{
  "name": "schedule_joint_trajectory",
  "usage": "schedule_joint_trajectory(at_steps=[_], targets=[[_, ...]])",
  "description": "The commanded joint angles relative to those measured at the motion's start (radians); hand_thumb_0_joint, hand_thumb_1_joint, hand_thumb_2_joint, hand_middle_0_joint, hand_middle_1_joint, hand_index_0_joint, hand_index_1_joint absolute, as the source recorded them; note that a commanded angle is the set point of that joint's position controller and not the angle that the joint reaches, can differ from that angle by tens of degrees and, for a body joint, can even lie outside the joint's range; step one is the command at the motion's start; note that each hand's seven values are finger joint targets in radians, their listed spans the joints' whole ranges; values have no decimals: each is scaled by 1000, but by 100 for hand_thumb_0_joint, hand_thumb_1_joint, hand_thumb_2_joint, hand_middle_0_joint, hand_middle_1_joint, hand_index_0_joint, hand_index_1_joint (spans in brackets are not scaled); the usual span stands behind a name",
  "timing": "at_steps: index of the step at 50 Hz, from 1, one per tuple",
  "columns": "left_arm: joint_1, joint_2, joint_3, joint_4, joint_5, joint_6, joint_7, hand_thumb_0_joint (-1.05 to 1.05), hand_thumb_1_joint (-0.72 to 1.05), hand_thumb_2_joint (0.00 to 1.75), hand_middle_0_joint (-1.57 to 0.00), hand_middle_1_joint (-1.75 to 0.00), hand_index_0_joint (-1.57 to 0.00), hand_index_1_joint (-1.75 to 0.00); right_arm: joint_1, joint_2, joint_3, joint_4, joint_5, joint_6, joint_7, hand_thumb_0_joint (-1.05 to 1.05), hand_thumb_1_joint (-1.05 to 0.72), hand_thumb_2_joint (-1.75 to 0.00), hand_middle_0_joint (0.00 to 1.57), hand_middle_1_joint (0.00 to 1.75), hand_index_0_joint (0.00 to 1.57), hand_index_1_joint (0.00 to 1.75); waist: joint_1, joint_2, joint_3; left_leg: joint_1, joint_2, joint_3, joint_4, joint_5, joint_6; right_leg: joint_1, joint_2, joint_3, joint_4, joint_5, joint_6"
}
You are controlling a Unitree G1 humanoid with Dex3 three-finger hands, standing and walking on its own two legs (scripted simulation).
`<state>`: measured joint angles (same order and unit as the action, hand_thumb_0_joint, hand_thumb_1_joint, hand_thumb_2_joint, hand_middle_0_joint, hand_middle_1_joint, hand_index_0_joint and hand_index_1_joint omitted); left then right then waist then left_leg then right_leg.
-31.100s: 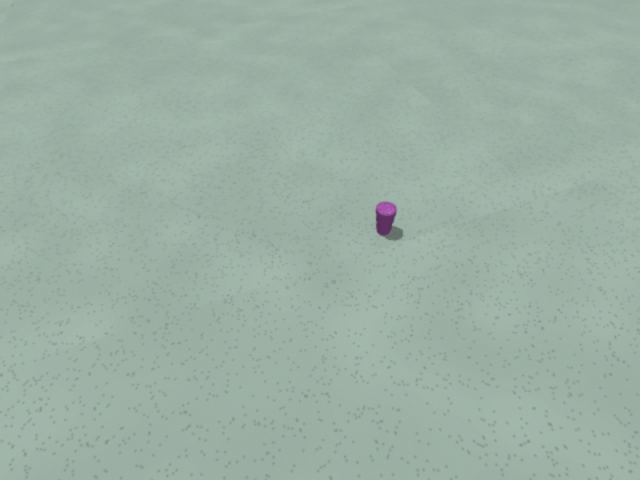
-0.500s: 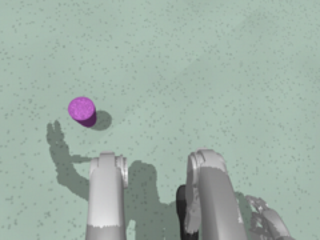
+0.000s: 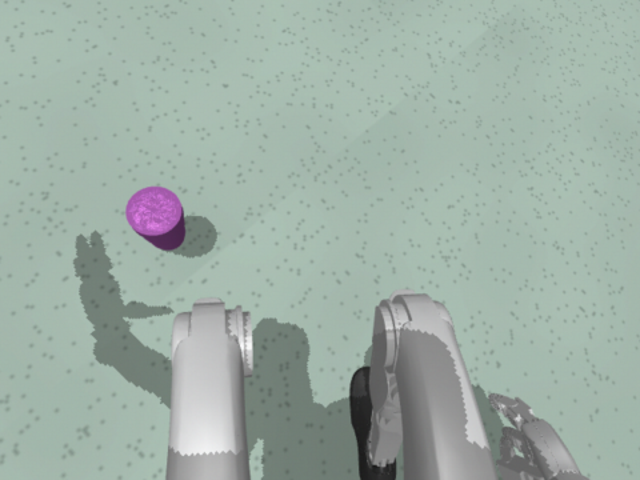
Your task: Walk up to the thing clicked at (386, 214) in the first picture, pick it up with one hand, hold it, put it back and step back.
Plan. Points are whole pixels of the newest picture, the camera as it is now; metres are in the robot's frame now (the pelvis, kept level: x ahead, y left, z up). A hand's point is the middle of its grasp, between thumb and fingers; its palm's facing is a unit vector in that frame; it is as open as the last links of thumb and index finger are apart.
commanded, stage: approach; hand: left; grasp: from the side
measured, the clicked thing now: (162, 224) +0.49 +0.25 -0.30
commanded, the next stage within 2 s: close in in 0.54 s
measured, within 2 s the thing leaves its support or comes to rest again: neither
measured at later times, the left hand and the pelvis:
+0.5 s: hand (33, 221) +0.43 +0.38 -0.15, palm faces +0.27 -0.96 +0.03, open 17.5 cm; pelvis +0.00 +0.01 -0.06, yaw -4 degrees
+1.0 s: hand (125, 233) +0.45 +0.29 -0.24, palm faces +0.29 -0.96 +0.03, open 17.5 cm; pelvis -0.01 +0.02 -0.08, yaw -9 degrees
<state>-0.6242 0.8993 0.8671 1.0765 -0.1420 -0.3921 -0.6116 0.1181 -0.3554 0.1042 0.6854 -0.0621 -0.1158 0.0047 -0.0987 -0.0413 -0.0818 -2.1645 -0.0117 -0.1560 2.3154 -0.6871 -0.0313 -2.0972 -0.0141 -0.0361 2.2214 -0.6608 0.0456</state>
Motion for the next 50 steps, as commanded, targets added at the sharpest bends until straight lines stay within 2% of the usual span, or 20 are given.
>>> schedule_joint_trajectory(at_steps=[1, 4, 7, 9, 13, 14, 15, 17, 18, 22, 25, 29, 30, 31, 34, 35, 37, 44, 45, 50], targets=[[-199, 429, 59, -190, -29, -72, 8, 0, -50, 8, -7, -7, -6, -8, 124, -254, -81, -41, 7, -16, -15, 0, -90, -90, 20, 30, 20, 30, 42, 305, -562, 470, 28, 75, -331, 90, 46, 225, 20, -89, -177, 79, -83], [-192, 397, 58, -121, -49, -97, -1, 0, -56, 0, -8, -8, -7, -9, 114, -250, -64, -50, 0, -16, -11, 0, -91, -90, 20, 30, 20, 30, 12, 252, -530, 410, 25, 82, -286, 112, 51, 240, 25, -93, -174, 88, -79], [-204, 319, 9, -44, -73, -143, -22, 0, -57, 0, -8, -7, -7, -8, 97, -250, -47, -52, -10, -22, -7, 0, -90, -90, 20, 30, 20, 30, -22, 204, -452, 351, 27, 79, -249, 72, 56, 202, 32, -104, -169, 56, -75], [-237, 370, 16, -31, -74, -180, -23, 0, -56, 0, -8, -7, -8, -7, 69, -265, -34, -72, -18, -25, -4, 0, -90, -90, 20, 30, 20, 30, -24, 203, -448, 334, 30, 71, -233, 39, 55, 200, 35, -113, -154, 30, -73], [-232, 294, -42, 99, -81, -233, -23, 0, -60, 0, -9, -8, -8, -8, 65, -271, 2, -70, -42, -15, 9, 0, -90, -90, 20, 30, 20, 30, -57, 198, -441, 334, 33, 62, -188, 43, 47, 195, 44, -129, -125, 40, -71], [-253, 321, -39, 88, -79, -250, -16, 0, -58, 2, -8, -8, -7, -8, 55, -280, 12, -75, -48, -12, 11, 0, -89, -90, 20, 30, 20, 30, -56, 217, -438, 340, 35, 56, -181, 57, 43, 187, 44, -135, -109, 52, -73], [-296, 377, -17, 47, -68, -273, -3, 0, -59, 2, -8, -8, -7, -9, 48, -288, 20, -81, -58, -5, 13, 0, -89, -90, 20, 30, 20, 30, -55, 252, -461, 359, 37, 54, -170, 81, 39, 198, 44, -137, -97, 73, -73], [-255, 358, -30, 127, -52, -298, 24, 0, -58, 3, -8, -8, -7, -9, 33, -301, 44, -86, -74, 10, 20, 0, -90, -90, 20, 30, 20, 30, -54, 286, -458, 408, 43, 40, -160, 129, 26, 184, 42, -149, -62, 107, -77], [-314, 425, 2, 33, -46, -330, 40, 0, -58, 4, -7, -8, -6, -9, 30, -308, 49, -87, -85, 18, 24, 0, -90, -90, 20, 30, 20, 30, -49, 322, -485, 421, 45, 38, -150, 142, 23, 199, 44, -151, -49, 118, -77], [-290, 367, -39, 78, -18, -395, 87, 0, -58, 7, -6, -10, -5, -11, -7, -319, 79, -87, -120, 48, 37, 0, -91, -91, 20, 30, 20, 30, -82, 379, -474, 463, 50, 18, -127, 173, 10, 185, 46, -170, -10, 143, -75], [-286, 434, 3, 40, -1, -452, 130, 0, -58, 8, -6, -11, -5, -12, -34, -337, 104, -88, -149, 71, 41, 0, -92, -91, 20, 30, 20, 30, -74, 433, -478, 485, 53, 11, -98, 246, 2, 213, 49, -180, 16, 196, -75], [-242, 256, -99, 112, 3, -493, 162, 0, -58, 9, -6, -13, -5, -13, -83, -343, 126, -115, -178, 86, 53, 0, -93, -91, 20, 30, 20, 30, -132, 408, -420, 463, 60, -15, -70, 234, 0, 205, 58, -205, 24, 203, -71], [-230, 277, -88, 125, 7, -505, 176, 0, -59, 8, -6, -12, -5, -13, -100, -349, 136, -130, -183, 86, 53, 0, -93, -91, 20, 30, 20, 30, -139, 394, -408, 444, 60, -19, -65, 220, 2, 221, 61, -214, 21, 202, -68], [-216, 223, -131, 170, 5, -516, 184, 0, -58, 8, -6, -12, -5, -12, -106, -349, 145, -119, -187, 91, 55, 0, -94, -91, 20, 30, 20, 30, -152, 373, -363, 418, 59, -24, -62, 190, 4, 211, 61, -219, 20, 182, -66], [-236, 270, -108, 171, -6, -569, 226, 0, -61, 3, -6, -9, -6, -9, -138, -366, 179, -143, -202, 97, 62, 0, -94, -91, 20, 30, 20, 30, -169, 339, -350, 401, 65, -47, -34, 190, 5, 245, 72, -237, 27, 193, -58], [-224, 215, -150, 224, -8, -584, 236, 0, -61, 2, -6, -8, -6, -8, -138, -360, 193, -119, -204, 103, 65, 0, -94, -91, 20, 30, 20, 30, -179, 335, -313, 400, 66, -57, -40, 176, 0, 229, 72, -243, 34, 176, -57], [-250, 253, -123, 194, -9, -626, 274, 0, -61, 2, -7, -8, -7, -8, -165, -375, 210, -141, -217, 105, 70, 0, -94, -91, 20, 30, 20, 30, -186, 360, -319, 424, 71, -70, -34, 188, -7, 241, 77, -254, 42, 190, -53], [-251, 290, -110, 218, 41, -726, 413, 0, -57, 5, -6, -8, -6, -8, -217, -390, 244, -150, -277, 135, 85, 0, -94, -91, 20, 30, 20, 30, -202, 422, -264, 428, 81, -94, -18, 181, -18, 250, 88, -268, 64, 201, -51], [-263, 216, -170, 235, 48, -734, 421, 0, -57, 5, -6, -8, -6, -8, -239, -385, 250, -168, -282, 137, 90, 0, -94, -91, 20, 30, 20, 30, -227, 407, -231, 411, 80, -100, -22, 155, -19, 239, 87, -277, 61, 189, -51], [-236, 164, -222, 275, 67, -744, 478, 0, -52, 7, -4, -8, -5, -7, -242, -392, 253, -155, -306, 156, 98, 0, -93, -91, 20, 30, 20, 30, -255, 364, -168, 363, 77, -115, -19, 98, -11, 231, 93, -289, 50, 176, -44]])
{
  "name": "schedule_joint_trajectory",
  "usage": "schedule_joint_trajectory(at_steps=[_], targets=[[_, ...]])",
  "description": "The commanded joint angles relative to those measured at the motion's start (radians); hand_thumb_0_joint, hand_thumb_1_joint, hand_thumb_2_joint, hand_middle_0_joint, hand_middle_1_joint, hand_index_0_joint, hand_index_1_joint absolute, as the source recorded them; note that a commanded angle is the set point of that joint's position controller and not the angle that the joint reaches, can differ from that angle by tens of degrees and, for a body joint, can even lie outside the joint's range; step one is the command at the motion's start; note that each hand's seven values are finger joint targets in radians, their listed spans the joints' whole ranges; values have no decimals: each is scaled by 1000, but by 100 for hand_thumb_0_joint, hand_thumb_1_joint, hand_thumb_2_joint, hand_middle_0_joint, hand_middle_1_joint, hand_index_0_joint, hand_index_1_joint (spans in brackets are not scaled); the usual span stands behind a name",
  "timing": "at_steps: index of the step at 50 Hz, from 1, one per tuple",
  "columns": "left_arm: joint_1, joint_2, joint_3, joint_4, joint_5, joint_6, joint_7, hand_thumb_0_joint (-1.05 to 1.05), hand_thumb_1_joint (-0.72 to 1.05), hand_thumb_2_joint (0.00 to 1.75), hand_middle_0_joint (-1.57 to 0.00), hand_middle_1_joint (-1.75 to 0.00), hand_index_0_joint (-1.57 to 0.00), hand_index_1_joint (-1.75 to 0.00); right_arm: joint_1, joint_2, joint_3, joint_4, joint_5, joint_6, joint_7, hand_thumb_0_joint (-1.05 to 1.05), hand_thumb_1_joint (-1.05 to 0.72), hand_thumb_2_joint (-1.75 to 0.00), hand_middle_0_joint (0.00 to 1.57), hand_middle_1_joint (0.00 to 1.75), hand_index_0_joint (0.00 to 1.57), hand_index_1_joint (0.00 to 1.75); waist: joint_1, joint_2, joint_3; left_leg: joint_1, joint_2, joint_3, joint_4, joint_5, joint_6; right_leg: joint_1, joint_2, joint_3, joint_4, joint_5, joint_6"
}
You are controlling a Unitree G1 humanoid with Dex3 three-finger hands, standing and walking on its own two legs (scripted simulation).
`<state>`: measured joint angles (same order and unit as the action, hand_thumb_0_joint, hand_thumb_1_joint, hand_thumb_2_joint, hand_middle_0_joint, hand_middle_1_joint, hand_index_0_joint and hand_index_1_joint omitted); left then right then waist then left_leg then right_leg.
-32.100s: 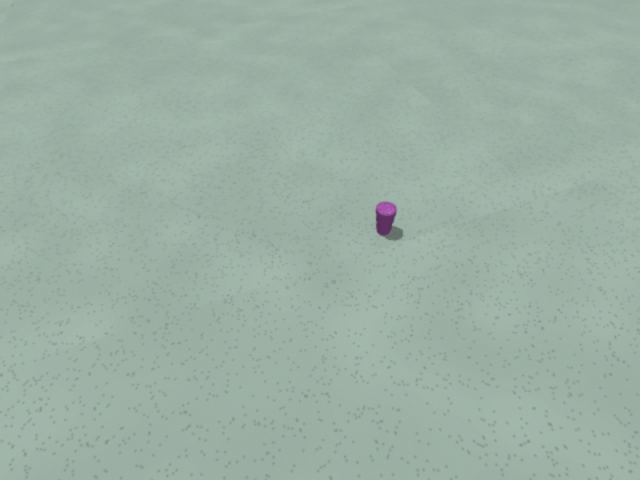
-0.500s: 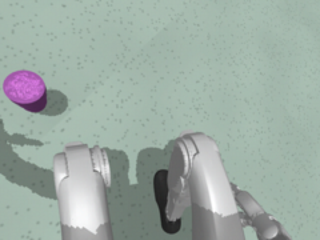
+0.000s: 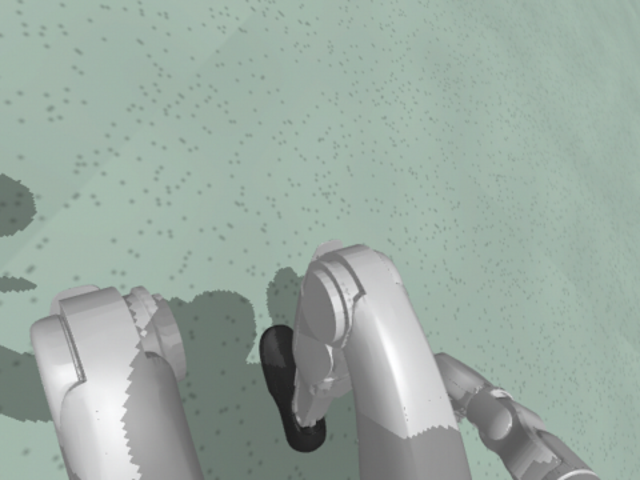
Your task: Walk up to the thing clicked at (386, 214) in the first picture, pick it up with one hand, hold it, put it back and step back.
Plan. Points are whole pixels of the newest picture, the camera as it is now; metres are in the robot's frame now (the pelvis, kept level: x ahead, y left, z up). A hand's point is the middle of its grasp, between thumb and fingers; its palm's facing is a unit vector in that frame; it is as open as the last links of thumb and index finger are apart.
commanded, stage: close in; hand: left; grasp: from the side
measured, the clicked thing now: out of the picture +0.46 +0.30 -0.22
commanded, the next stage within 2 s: rest palm in 0.22 s
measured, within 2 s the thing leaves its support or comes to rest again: leaves its support in 1.54 s
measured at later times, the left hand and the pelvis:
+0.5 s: hand out of the picture +0.44 +0.30 -0.17, palm faces +0.45 -0.89 -0.01, open 16.5 cm; pelvis +0.00 +0.00 +0.00, yaw -2 degrees
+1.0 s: hand out of the picture +0.45 +0.30 -0.17, palm faces +0.46 -0.89 +0.00, open 11.4 cm; pelvis +0.00 +0.00 +0.00, yaw -2 degrees
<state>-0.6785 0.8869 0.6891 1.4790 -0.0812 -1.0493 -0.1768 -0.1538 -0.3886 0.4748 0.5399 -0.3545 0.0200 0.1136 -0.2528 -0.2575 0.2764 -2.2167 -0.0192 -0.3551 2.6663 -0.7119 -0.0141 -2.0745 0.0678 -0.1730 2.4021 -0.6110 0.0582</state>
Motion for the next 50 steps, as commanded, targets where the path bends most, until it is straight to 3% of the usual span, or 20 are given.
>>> schedule_joint_trajectory(at_steps=[1, 6, 11, 12, 13, 16, 21, 22, 27, 28, 30, 36, 37, 38, 39, 44, 46, 47, 48, 50], targets=[[-181, 158, -62, -110, 6, -86, 54, 0, -52, 8, -4, -8, -4, -8, 35, -358, -113, -11, -16, 21, -6, 0, -93, -91, 20, 30, 20, 30, -112, 559, -533, 409, 82, 84, -361, 119, -23, 221, 15, -154, -138, 129, -53], [-189, 138, -94, -101, 17, -111, 112, 0, -44, 10, -3, -8, -3, -7, 24, -365, -105, -16, -19, 35, 7, 0, -92, -90, 20, 30, 20, 30, -120, 557, -513, 435, 88, 44, -380, 130, -34, 206, 15, -171, -118, 138, -51], [-219, 167, -85, -106, 28, -142, 173, 0, -41, 12, -4, -8, -4, -7, 14, -354, -88, -17, -28, 42, 15, 0, -91, -90, 20, 30, 20, 30, -127, 547, -515, 406, 85, 54, -356, 116, -24, 235, 23, -166, -133, 137, -47], [-210, 194, -80, -113, 37, -147, 183, 0, -41, 13, -3, -8, -3, -8, 11, -358, -88, -12, -28, 44, 15, 0, -91, -90, 20, 30, 20, 30, -111, 561, -516, 407, 87, 59, -356, 114, -25, 238, 25, -162, -131, 135, -49], [-206, 184, -87, -93, 48, -150, 190, 0, -41, 14, -4, -9, -4, -8, 12, -357, -86, -12, -31, 48, 15, 0, -91, -90, 20, 30, 20, 30, -122, 574, -512, 423, 88, 51, -363, 130, -30, 238, 23, -169, -125, 147, -49], [-208, 190, -92, -103, 62, -157, 213, 0, -37, 15, -3, -8, -3, -8, 7, -356, -84, -16, -33, 56, 17, 0, -91, -90, 20, 30, 20, 30, -117, 597, -502, 428, 90, 51, -369, 135, -33, 235, 25, -168, -123, 150, -51], [-189, 172, -93, -66, 63, -155, 238, 0, -28, 21, -7, -9, -5, -10, 12, -359, -77, -20, -36, 64, 21, 0, -89, -91, 20, 30, 20, 30, -134, 553, -503, 408, 92, 47, -359, 137, -27, 251, 29, -174, -136, 162, -47], [-209, 164, -111, -76, 61, -159, 239, 0, -28, 20, -7, -9, -6, -10, 1, -361, -75, -25, -37, 62, 21, 0, -90, -91, 20, 30, 20, 30, -142, 550, -495, 401, 90, 45, -356, 127, -25, 247, 29, -177, -138, 156, -46], [-210, 187, -107, -70, 60, -157, 259, 0, -24, 25, -9, -13, -8, -13, 8, -353, -68, -18, -36, 60, 22, 0, -89, -90, 20, 30, 20, 30, -137, 531, -512, 376, 88, 56, -337, 118, -14, 265, 39, -175, -152, 158, -46], [-218, 172, -120, -61, 61, -159, 261, 0, -22, 27, -11, -15, -10, -16, 2, -357, -68, -23, -36, 60, 23, 0, -89, -90, 20, 30, 20, 30, -148, 526, -493, 366, 88, 50, -345, 99, -15, 257, 36, -183, -151, 144, -45], [-211, 191, -109, -65, 63, -159, 264, 0, -11, 34, -26, -27, -25, -28, 5, -358, -68, -21, -34, 61, 21, 0, -89, -90, 20, 30, 20, 30, -141, 525, -505, 375, 92, 48, -344, 106, -17, 255, 38, -182, -149, 151, -46], [-235, 199, -124, -72, 66, -158, 265, 0, 10, 46, -38, -39, -37, -39, 1, -357, -62, -23, -32, 63, 18, 0, -88, -90, 20, 30, 20, 30, -141, 555, -488, 384, 96, 49, -350, 108, -20, 257, 39, -181, -153, 154, -48], [-223, 209, -107, -66, 66, -155, 268, 0, 13, 49, -41, -42, -41, -42, 0, -361, -65, -22, -33, 64, 18, 0, -88, -90, 20, 30, 20, 30, -138, 554, -490, 383, 98, 47, -353, 107, -21, 254, 40, -185, -149, 152, -49], [-232, 179, -132, -58, 67, -154, 266, 0, 16, 50, -42, -44, -42, -43, 1, -361, -63, -19, -32, 66, 19, 0, -87, -90, 20, 30, 20, 30, -151, 557, -480, 397, 101, 37, -363, 105, -26, 246, 35, -190, -146, 151, -48], [-242, 202, -115, -77, 68, -154, 269, 0, 19, 51, -44, -44, -44, -44, 2, -363, -62, -25, -34, 66, 18, 0, -87, -89, 20, 30, 20, 30, -147, 568, -491, 412, 102, 34, -364, 128, -28, 251, 37, -188, -143, 168, -50], [-261, 213, -112, -86, 68, -150, 273, 0, 31, 63, -57, -57, -57, -57, 7, -362, -59, -17, -36, 72, 17, 0, -87, -89, 20, 30, 20, 30, -157, 580, -518, 435, 104, 35, -348, 182, -28, 274, 39, -185, -141, 210, -48], [-272, 172, -148, -68, 74, -142, 268, 0, 30, 68, -64, -64, -64, -64, 7, -353, -56, -11, -36, 75, 18, 0, -87, -90, 20, 30, 20, 30, -168, 562, -494, 422, 104, 34, -351, 172, -27, 261, 36, -187, -149, 201, -47], [-288, 224, -121, -99, 75, -143, 271, 0, 30, 72, -68, -69, -67, -69, 0, -360, -58, -19, -36, 74, 15, 0, -87, -89, 20, 30, 20, 30, -162, 576, -503, 425, 106, 37, -348, 173, -24, 261, 38, -180, -149, 204, -49], [-295, 204, -147, -81, 82, -142, 270, 0, 30, 75, -74, -74, -73, -74, 7, -355, -55, -13, -36, 76, 16, 0, -88, -90, 20, 30, 20, 30, -171, 583, -494, 420, 104, 37, -354, 162, -26, 263, 35, -183, -150, 195, -48], [-296, 213, -136, -84, 82, -141, 271, 0, 32, 82, -80, -82, -79, -82, -1, -356, -55, -21, -38, 77, 16, 0, -88, -90, 20, 30, 20, 30, -168, 575, -500, 418, 105, 34, -355, 157, -25, 261, 37, -186, -150, 189, -50]])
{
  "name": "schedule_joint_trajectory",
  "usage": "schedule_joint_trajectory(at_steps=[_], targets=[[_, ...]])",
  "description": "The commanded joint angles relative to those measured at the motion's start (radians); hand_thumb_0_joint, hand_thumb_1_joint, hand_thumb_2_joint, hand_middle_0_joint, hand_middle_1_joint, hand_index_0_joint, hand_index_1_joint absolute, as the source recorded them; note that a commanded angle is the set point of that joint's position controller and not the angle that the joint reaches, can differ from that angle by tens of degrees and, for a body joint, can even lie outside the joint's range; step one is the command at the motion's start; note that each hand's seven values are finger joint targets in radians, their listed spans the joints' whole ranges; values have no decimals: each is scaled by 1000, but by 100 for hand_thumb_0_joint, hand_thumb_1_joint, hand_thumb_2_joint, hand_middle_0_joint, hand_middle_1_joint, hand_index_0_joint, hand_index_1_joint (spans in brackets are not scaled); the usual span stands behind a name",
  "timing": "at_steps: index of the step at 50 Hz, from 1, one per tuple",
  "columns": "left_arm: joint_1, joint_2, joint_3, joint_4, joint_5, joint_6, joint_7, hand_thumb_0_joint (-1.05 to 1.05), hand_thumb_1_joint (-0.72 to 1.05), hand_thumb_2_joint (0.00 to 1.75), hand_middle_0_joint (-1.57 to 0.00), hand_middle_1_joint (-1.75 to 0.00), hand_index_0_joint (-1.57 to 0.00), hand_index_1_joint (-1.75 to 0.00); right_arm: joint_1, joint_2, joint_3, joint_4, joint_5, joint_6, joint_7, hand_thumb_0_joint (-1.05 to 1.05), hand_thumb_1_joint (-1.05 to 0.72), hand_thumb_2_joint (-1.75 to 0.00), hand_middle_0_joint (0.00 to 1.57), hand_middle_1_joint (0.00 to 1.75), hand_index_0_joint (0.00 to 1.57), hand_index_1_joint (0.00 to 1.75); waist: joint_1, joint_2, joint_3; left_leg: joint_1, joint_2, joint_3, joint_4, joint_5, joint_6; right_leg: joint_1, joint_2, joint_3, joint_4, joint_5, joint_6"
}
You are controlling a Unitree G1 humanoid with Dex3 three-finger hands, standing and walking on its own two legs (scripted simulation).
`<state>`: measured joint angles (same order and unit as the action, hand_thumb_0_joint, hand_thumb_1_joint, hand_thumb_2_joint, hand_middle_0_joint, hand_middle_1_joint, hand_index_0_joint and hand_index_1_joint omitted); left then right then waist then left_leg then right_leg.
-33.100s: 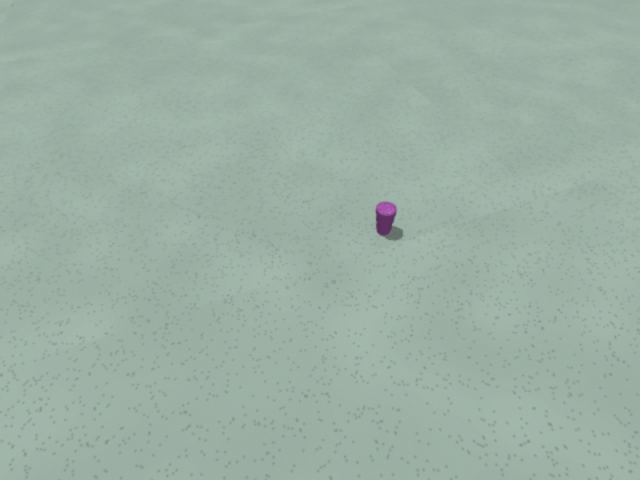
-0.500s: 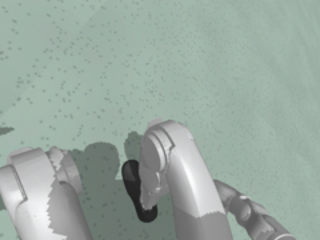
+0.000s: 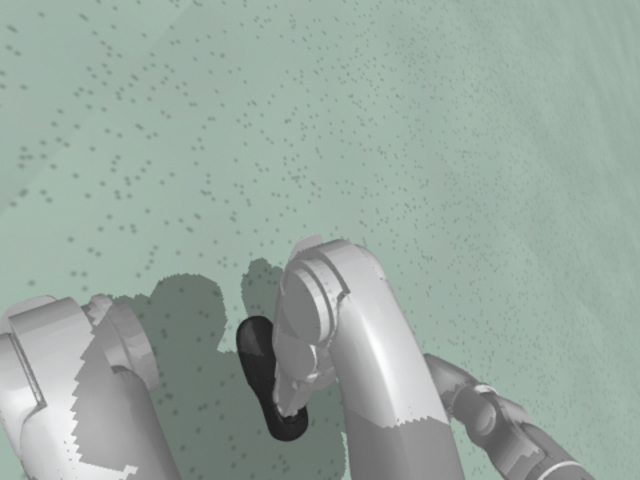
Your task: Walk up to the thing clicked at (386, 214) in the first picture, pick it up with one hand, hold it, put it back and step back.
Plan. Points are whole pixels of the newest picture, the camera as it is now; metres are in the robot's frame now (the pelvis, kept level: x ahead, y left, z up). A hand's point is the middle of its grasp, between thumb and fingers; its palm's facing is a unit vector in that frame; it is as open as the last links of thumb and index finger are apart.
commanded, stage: close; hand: left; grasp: from the side
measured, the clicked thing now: out of the picture +0.46 +0.32 -0.22
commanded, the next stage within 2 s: settle in 0.16 s
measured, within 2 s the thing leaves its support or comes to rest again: leaves its support in 0.54 s
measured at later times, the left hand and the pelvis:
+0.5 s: hand out of the picture +0.45 +0.32 -0.18, palm faces +0.49 -0.87 +0.00, open 10.8 cm; pelvis +0.00 +0.00 +0.00, yaw +0 degrees
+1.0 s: hand out of the picture +0.43 +0.35 -0.08, palm faces +0.46 -0.89 -0.03, open 10.8 cm; pelvis +0.01 -0.01 +0.03, yaw +3 degrees
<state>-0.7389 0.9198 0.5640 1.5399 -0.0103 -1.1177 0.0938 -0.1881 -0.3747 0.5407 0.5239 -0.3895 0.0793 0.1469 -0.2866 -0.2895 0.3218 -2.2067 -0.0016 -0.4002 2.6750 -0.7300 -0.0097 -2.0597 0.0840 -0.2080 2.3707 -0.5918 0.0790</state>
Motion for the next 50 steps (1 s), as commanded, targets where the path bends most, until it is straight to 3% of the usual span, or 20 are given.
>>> schedule_joint_trajectory(at_steps=[1, 4, 5, 6, 12, 13, 15, 17, 22, 23, 24, 29, 33, 34, 36, 42, 45, 47, 48, 50], targets=[[-232, 154, -28, -128, 8, -70, -1, 0, 32, 85, -82, -85, -82, -85, 34, -368, -121, 4, -2, 21, -16, 0, -88, -90, 20, 30, 20, 30, -135, 603, -525, 400, 87, 77, -371, 147, -30, 231, 18, -153, -122, 149, -69], [-255, 201, -8, -151, 10, -75, 4, 0, 36, 93, -89, -94, -89, -94, 36, -374, -116, -4, -3, 21, -16, 0, -88, -90, 20, 30, 20, 30, -136, 620, -555, 415, 88, 74, -368, 169, -30, 246, 21, -152, -117, 166, -72], [-236, 163, -21, -121, 9, -69, 1, 0, 39, 97, -91, -98, -92, -98, 44, -366, -117, 3, -3, 23, -15, 0, -87, -90, 20, 30, 20, 30, -138, 601, -551, 414, 86, 76, -364, 170, -28, 251, 21, -152, -123, 167, -69], [-246, 187, -18, -148, 9, -70, -1, 0, 41, 100, -95, -102, -95, -102, 36, -368, -115, -4, -3, 22, -16, 0, -88, -90, 20, 30, 20, 30, -135, 610, -553, 408, 86, 80, -362, 165, -27, 251, 23, -149, -125, 163, -71], [-250, 160, -38, -113, 5, -60, -1, 0, 41, 115, -110, -120, -110, -120, 43, -370, -110, 13, -2, 28, -17, 0, -88, -90, 20, 30, 20, 30, -147, 603, -525, 404, 87, 71, -371, 151, -28, 235, 20, -155, -132, 153, -69], [-244, 163, -46, -103, 4, -60, 0, 0, 40, 117, -111, -122, -111, -122, 42, -366, -103, 10, -1, 28, -17, 0, -88, -90, 20, 30, 20, 30, -144, 602, -524, 392, 85, 75, -371, 139, -26, 243, 21, -153, -136, 143, -70], [-236, 192, -14, -138, 2, -65, 3, 0, 34, 122, -112, -126, -111, -128, 42, -373, -110, 1, 0, 29, -19, 0, -90, -91, 20, 30, 20, 30, -129, 605, -562, 421, 88, 71, -369, 182, -28, 260, 21, -153, -126, 177, -70], [-241, 179, -36, -136, 6, -60, -7, 0, 34, 122, -114, -127, -113, -129, 50, -369, -110, 14, 1, 34, -19, 0, -91, -91, 20, 30, 20, 30, -134, 625, -562, 429, 87, 73, -368, 197, -31, 259, 19, -152, -123, 184, -71], [-241, 190, -17, -167, -5, -47, -10, 0, 31, 126, -118, -132, -117, -134, 60, -368, -112, 19, 7, 37, -20, 0, -91, -91, 20, 30, 20, 30, -123, 645, -572, 430, 85, 77, -375, 207, -32, 267, 16, -149, -125, 191, -73], [-265, 232, 20, -238, -7, -49, -6, 0, 32, 126, -119, -133, -118, -135, 65, -371, -120, 10, 7, 36, -22, 0, -90, -90, 20, 30, 20, 30, -112, 654, -605, 444, 86, 83, -370, 222, -31, 278, 20, -145, -128, 203, -73], [-252, 209, 2, -226, -2, -43, -10, 0, 30, 125, -119, -133, -118, -135, 72, -367, -123, 22, 9, 40, -20, 0, -91, -91, 20, 30, 20, 30, -109, 658, -596, 446, 85, 84, -375, 209, -33, 265, 14, -142, -127, 188, -74], [-264, 214, 14, -355, 0, -14, -25, 0, 27, 127, -122, -136, -121, -138, 100, -359, -154, 32, 21, 42, -17, 0, -91, -91, 20, 30, 20, 30, -86, 713, -643, 484, 84, 96, -400, 227, -40, 259, 6, -128, -126, 189, -80], [-234, 148, -9, -426, -6, 34, -47, 0, 29, 128, -125, -139, -125, -140, 134, -352, -193, 42, 37, 48, -15, 0, -90, -90, 20, 30, 20, 30, -74, 756, -684, 534, 83, 100, -428, 262, -50, 235, -2, -117, -127, 200, -84], [-245, 169, 15, -482, -12, 42, -49, 0, 29, 127, -125, -138, -124, -140, 153, -349, -203, 47, 41, 48, -16, 0, -90, -90, 20, 30, 20, 30, -60, 752, -725, 544, 82, 108, -424, 289, -48, 246, -3, -109, -129, 218, -85], [-222, 96, -33, -462, -18, 73, -68, 0, 29, 129, -128, -141, -128, -142, 155, -338, -218, 43, 58, 49, -14, 0, -90, -90, 20, 30, 20, 30, -63, 739, -690, 498, 74, 113, -445, 240, -44, 217, -8, -106, -132, 189, -89], [-228, 33, -59, -584, -49, 152, -106, 0, 30, 128, -128, -141, -128, -142, 199, -310, -273, 44, 105, 42, -20, 0, -89, -90, 20, 30, 20, 30, -29, 688, -736, 435, 58, 154, -459, 150, -21, 212, -17, -70, -174, 142, -93], [-243, 41, -49, -657, -50, 192, -115, 0, 28, 127, -127, -140, -128, -141, 226, -292, -304, 41, 128, 38, -23, 0, -89, -90, 20, 30, 20, 30, 3, 688, -790, 440, 52, 173, -480, 134, -17, 205, -24, -50, -184, 122, -98], [-224, -11, -74, -636, -50, 224, -124, 0, 27, 126, -127, -140, -128, -140, 243, -280, -322, 42, 144, 38, -22, 0, -89, -90, 20, 30, 20, 30, 5, 689, -787, 433, 47, 177, -502, 122, -17, 177, -30, -46, -184, 111, -102], [-243, -2, -58, -692, -54, 233, -125, 0, 27, 125, -126, -138, -127, -139, 257, -274, -332, 42, 151, 36, -22, 0, -89, -90, 20, 30, 20, 30, 18, 679, -810, 433, 45, 182, -502, 117, -14, 177, -30, -40, -189, 107, -103], [-198, -48, -72, -663, -58, 264, -137, 0, 27, 124, -126, -139, -127, -139, 267, -268, -353, 40, 166, 34, -26, 0, -89, -90, 20, 30, 20, 30, 31, 663, -811, 440, 42, 189, -516, 121, -14, 152, -37, -31, -191, 105, -106]])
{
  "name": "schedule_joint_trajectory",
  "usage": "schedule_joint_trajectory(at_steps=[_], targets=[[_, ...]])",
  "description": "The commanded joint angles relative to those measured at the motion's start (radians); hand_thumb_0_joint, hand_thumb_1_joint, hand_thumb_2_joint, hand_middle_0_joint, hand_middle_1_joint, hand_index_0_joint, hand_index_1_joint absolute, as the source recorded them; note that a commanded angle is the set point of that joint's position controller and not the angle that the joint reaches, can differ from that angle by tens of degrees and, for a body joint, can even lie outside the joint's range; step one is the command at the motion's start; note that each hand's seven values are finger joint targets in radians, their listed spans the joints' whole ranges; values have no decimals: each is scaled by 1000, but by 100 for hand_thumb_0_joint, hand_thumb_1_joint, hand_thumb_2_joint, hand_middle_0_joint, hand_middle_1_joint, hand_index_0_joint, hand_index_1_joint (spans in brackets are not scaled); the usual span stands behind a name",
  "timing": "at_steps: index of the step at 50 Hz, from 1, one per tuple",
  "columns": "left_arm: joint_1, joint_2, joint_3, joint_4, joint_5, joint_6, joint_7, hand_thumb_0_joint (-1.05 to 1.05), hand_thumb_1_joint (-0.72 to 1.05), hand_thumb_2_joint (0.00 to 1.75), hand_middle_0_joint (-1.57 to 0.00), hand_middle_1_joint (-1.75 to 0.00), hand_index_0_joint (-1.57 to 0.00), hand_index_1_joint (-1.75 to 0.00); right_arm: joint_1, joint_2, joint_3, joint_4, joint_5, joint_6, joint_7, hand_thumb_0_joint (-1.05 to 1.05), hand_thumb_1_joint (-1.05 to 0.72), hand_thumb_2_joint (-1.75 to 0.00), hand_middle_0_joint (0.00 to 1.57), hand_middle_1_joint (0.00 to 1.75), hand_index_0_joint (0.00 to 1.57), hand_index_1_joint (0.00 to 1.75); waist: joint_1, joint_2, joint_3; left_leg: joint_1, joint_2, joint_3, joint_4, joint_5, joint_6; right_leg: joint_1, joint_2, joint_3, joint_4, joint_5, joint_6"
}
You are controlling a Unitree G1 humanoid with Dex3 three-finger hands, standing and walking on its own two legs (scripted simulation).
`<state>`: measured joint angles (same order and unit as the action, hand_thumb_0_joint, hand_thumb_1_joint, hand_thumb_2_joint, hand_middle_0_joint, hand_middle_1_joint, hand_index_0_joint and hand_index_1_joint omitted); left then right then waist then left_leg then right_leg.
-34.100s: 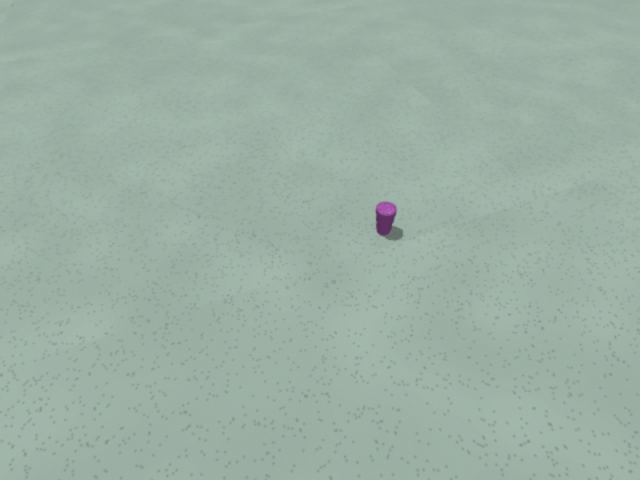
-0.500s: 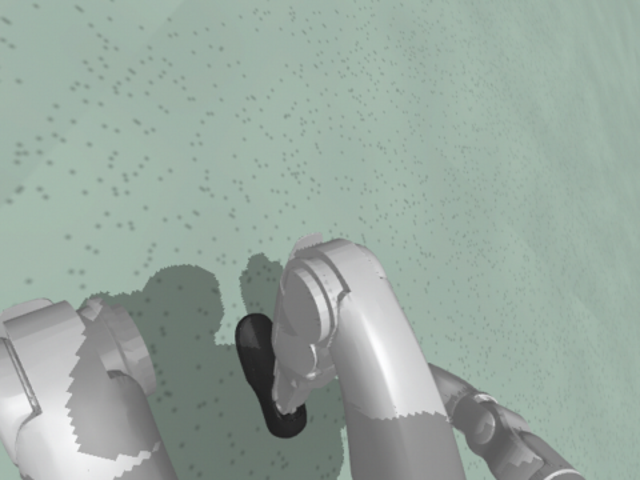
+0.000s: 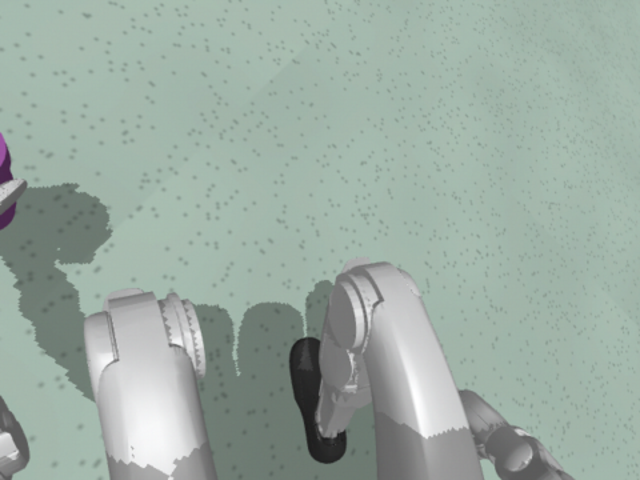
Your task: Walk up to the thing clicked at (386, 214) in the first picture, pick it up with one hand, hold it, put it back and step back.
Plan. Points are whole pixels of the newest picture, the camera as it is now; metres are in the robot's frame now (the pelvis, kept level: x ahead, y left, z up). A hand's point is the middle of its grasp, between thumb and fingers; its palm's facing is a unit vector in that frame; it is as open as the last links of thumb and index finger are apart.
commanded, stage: settle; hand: left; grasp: from the side
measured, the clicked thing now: out of the picture +0.44 +0.33 -0.15
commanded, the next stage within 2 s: lift in 1.20 s
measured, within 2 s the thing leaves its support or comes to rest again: neither
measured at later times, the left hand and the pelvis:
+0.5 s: hand out of the picture +0.44 +0.32 -0.02, palm faces +0.39 -0.92 -0.06, open 10.8 cm; pelvis +0.01 -0.01 +0.03, yaw +5 degrees
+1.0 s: hand out of the picture +0.45 +0.31 +0.02, palm faces +0.41 -0.91 -0.06, open 10.8 cm; pelvis +0.02 -0.02 +0.05, yaw +7 degrees
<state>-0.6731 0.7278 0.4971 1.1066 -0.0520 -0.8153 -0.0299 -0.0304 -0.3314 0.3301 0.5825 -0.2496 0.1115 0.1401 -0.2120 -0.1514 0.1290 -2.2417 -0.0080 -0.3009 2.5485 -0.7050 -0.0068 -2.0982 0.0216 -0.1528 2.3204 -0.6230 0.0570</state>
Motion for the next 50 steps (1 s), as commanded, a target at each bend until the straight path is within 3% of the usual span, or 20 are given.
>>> schedule_joint_trajectory(at_steps=[1, 4, 7, 11, 12, 14, 16, 17, 21, 23, 25, 27, 28, 33, 34, 37, 42, 44, 45, 50], targets=[[-258, 138, -4, -237, -17, -30, -15, 0, 28, 123, -126, -137, -127, -138, 118, -309, -147, -21, 31, 3, -19, 0, -89, -90, 20, 30, 20, 30, -39, 530, -631, 482, 47, 90, -399, 104, -18, 199, 23, -84, -142, 141, -84], [-302, 114, -30, -311, -20, -5, -29, 0, 25, 122, -125, -137, -126, -138, 147, -286, -175, -17, 49, 3, -21, 0, -88, -90, 20, 30, 20, 30, -28, 541, -681, 488, 38, 114, -411, 102, -13, 197, 19, -66, -155, 133, -89], [-245, 96, -18, -292, -23, 29, -34, 0, 21, 120, -122, -134, -123, -135, 155, -271, -197, -22, 69, 1, -27, 0, -89, -90, 20, 30, 20, 30, -6, 493, -704, 466, 33, 131, -421, 100, -5, 205, 15, -52, -171, 123, -90], [-315, 103, -1, -367, -40, 43, -37, 0, 20, 118, -120, -132, -120, -133, 183, -252, -220, -13, 86, -4, -36, 0, -89, -90, 20, 30, 20, 30, 5, 487, -764, 473, 26, 156, -430, 92, 2, 225, 11, -31, -199, 117, -89], [-284, 71, -11, -331, -42, 51, -42, 0, 20, 118, -119, -131, -119, -132, 184, -253, -224, -14, 90, -3, -37, 0, -88, -90, 20, 30, 20, 30, 3, 476, -755, 478, 25, 156, -438, 98, 2, 218, 6, -30, -200, 120, -89], [-298, 97, 5, -369, -35, 51, -45, 0, 17, 119, -118, -131, -118, -133, 196, -245, -238, -6, 96, -6, -42, 0, -89, -90, 20, 30, 20, 30, 22, 486, -784, 492, 24, 161, -452, 107, 0, 218, 5, -22, -197, 119, -93], [-305, 59, -11, -346, -42, 59, -53, 0, 20, 118, -116, -129, -116, -130, 201, -237, -241, -9, 102, -8, -46, 0, -88, -90, 20, 30, 20, 30, 9, 458, -785, 479, 23, 170, -451, 117, 4, 236, 2, -16, -209, 127, -90], [-336, 91, 15, -384, -48, 53, -54, 0, 20, 117, -116, -129, -117, -130, 206, -236, -246, -6, 105, -9, -49, 0, -88, -90, 20, 30, 20, 30, 18, 457, -798, 474, 21, 174, -454, 113, 8, 241, 3, -12, -216, 125, -89], [-296, 61, 1, -315, -44, 74, -70, 0, 15, 117, -115, -128, -115, -130, 209, -224, -257, -5, 115, -15, -59, 0, -89, -90, 20, 30, 20, 30, 25, 430, -816, 481, 19, 192, -462, 133, 9, 260, -2, -1, -232, 130, -89], [-327, 93, 23, -366, -40, 79, -69, 0, 11, 115, -113, -127, -113, -128, 223, -222, -268, 0, 118, -15, -63, 0, -89, -90, 20, 30, 20, 30, 40, 447, -875, 522, 20, 198, -466, 161, 7, 272, -3, 7, -234, 151, -91], [-330, 38, 5, -342, -47, 87, -72, 0, 11, 116, -112, -126, -112, -128, 224, -212, -272, 2, 122, -18, -64, 0, -89, -90, 20, 30, 20, 30, 32, 424, -837, 493, 17, 204, -475, 142, 10, 265, -5, 8, -245, 136, -90], [-292, 36, 16, -279, -47, 99, -74, 0, 11, 117, -113, -127, -113, -129, 232, -207, -276, 4, 125, -20, -67, 0, -89, -90, 20, 30, 20, 30, 31, 394, -827, 458, 14, 217, -467, 131, 16, 299, -6, 17, -267, 132, -84], [-339, 76, 34, -357, -45, 91, -73, 0, 11, 116, -112, -126, -112, -127, 234, -206, -278, 7, 126, -22, -69, 0, -89, -90, 20, 30, 20, 30, 41, 390, -849, 453, 15, 219, -470, 135, 18, 317, -5, 18, -266, 133, -83], [-314, 38, 36, -319, -46, 113, -71, 0, 11, 118, -113, -128, -113, -129, 247, -198, -293, 2, 135, -24, -76, 0, -89, -90, 20, 30, 20, 30, 48, 388, -879, 483, 14, 226, -491, 157, 16, 331, -11, 27, -280, 146, -84], [-340, 69, 50, -360, -42, 110, -68, 0, 12, 118, -112, -127, -112, -128, 256, -198, -295, 11, 134, -24, -78, 0, -89, -90, 20, 30, 20, 30, 55, 379, -900, 482, 16, 230, -482, 174, 18, 356, -9, 33, -284, 163, -81], [-322, 36, 36, -332, -35, 118, -67, 0, 7, 116, -112, -126, -112, -128, 251, -192, -300, 5, 136, -25, -80, 0, -89, -90, 20, 30, 20, 30, 52, 392, -878, 501, 17, 229, -505, 186, 15, 333, -13, 33, -289, 165, -85], [-384, 57, 45, -378, -29, 117, -65, 0, 4, 117, -113, -127, -113, -129, 266, -183, -311, 24, 134, -30, -84, 0, -90, -90, 20, 30, 20, 30, 50, 379, -909, 508, 19, 238, -498, 183, 21, 360, -12, 46, -302, 166, -82], [-329, 6, 27, -290, -31, 128, -66, 0, 3, 117, -113, -127, -112, -129, 264, -178, -308, 16, 134, -34, -84, 0, -90, -90, 20, 30, 20, 30, 42, 345, -873, 468, 16, 243, -504, 164, 24, 374, -12, 47, -317, 150, -78], [-384, 43, 38, -356, -30, 120, -64, 0, 4, 117, -113, -127, -113, -129, 259, -181, -312, 21, 134, -35, -86, 0, -90, -90, 20, 30, 20, 30, 50, 361, -888, 480, 17, 243, -506, 152, 24, 361, -12, 47, -317, 140, -80], [-366, 26, 34, -305, -15, 127, -56, 0, 7, 122, -115, -130, -115, -133, 269, -184, -320, 21, 137, -34, -86, 0, -90, -90, 20, 30, 20, 30, 51, 383, -878, 531, 18, 236, -539, 164, 14, 325, -14, 39, -315, 135, -88]])
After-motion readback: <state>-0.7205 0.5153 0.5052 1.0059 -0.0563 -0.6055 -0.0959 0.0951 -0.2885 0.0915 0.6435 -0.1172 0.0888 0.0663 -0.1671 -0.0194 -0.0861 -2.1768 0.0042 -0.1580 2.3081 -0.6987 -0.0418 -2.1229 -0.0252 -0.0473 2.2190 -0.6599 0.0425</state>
